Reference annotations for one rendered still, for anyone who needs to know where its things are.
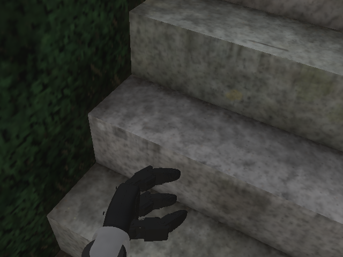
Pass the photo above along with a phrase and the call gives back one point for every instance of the robot left hand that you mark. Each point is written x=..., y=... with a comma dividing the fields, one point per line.
x=127, y=205

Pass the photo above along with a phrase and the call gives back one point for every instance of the robot left forearm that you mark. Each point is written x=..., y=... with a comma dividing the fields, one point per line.
x=108, y=241

